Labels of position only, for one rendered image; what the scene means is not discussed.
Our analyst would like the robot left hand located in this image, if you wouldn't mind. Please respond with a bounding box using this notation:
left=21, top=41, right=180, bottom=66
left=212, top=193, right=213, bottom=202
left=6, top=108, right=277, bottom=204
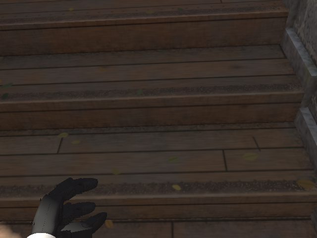
left=30, top=178, right=107, bottom=238

